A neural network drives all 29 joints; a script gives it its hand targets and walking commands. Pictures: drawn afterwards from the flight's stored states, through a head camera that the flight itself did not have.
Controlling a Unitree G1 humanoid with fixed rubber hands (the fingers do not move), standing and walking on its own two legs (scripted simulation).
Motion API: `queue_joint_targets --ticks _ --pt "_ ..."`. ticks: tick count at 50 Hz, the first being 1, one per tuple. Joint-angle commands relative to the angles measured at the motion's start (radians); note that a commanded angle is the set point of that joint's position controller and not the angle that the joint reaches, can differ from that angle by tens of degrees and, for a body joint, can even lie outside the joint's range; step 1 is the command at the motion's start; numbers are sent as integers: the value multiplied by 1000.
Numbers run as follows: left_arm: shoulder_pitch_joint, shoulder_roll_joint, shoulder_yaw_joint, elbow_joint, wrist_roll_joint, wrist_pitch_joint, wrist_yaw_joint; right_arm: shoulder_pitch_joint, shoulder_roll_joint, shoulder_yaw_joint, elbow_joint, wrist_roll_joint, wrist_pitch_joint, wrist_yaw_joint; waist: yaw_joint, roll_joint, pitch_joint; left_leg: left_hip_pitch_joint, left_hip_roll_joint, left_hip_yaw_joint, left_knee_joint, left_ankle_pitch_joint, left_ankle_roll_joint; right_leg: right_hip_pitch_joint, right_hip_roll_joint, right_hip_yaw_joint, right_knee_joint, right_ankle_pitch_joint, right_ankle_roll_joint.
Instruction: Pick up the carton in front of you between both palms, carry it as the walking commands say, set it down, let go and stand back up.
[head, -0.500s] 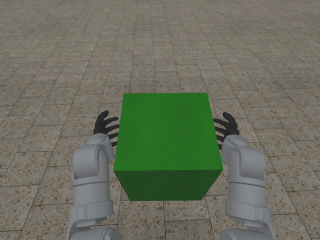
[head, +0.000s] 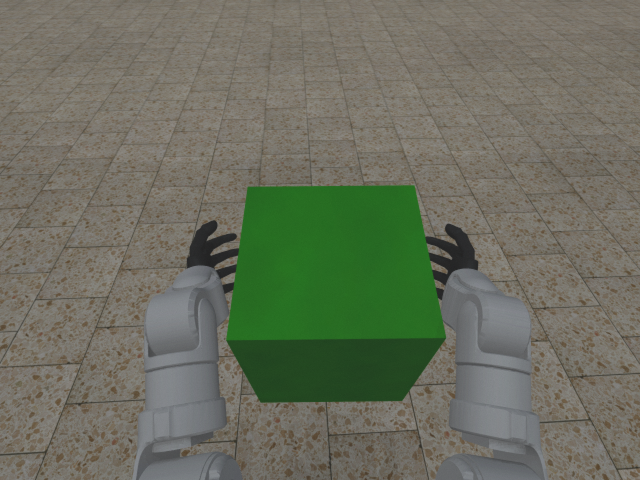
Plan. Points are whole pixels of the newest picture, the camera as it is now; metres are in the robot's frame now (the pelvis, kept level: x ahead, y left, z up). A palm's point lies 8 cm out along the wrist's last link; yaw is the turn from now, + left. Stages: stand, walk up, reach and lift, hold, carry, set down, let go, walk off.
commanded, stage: carry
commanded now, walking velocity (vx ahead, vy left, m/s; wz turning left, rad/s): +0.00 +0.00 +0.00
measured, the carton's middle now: (331, 302) +0.33 +0.00 +0.04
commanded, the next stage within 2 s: none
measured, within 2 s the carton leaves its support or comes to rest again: neither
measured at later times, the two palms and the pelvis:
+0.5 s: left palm (195, 286) +0.31 +0.16 +0.11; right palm (454, 289) +0.31 -0.15 +0.11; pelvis -0.01 +0.01 +0.00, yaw +0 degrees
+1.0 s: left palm (186, 289) +0.30 +0.17 +0.11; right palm (447, 292) +0.30 -0.14 +0.11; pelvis -0.01 +0.02 +0.00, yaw +0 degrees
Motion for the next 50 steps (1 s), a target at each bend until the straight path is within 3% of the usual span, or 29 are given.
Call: queue_joint_targets --ticks 1,50 --pt "-552 -733 -590 -46 -145 -9 0 -574 735 586 -59 148 -15 1 0 3 -301 96 149 -131 -62 260 11 125 -142 128 -45 245 -31" --pt "-559 -739 -586 -38 -142 -3 1 -577 735 580 -55 144 -12 3 -3 7 -302 95 157 -140 -95 289 25 108 -141 112 -53 181 -5"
